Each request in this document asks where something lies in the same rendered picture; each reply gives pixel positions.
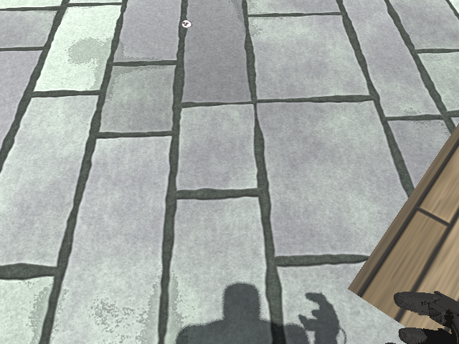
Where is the robot right hand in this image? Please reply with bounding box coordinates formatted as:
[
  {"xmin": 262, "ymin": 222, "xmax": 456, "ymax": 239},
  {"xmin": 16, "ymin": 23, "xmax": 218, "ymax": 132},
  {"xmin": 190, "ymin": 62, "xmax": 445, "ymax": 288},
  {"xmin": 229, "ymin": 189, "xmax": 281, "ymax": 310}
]
[{"xmin": 385, "ymin": 291, "xmax": 459, "ymax": 344}]

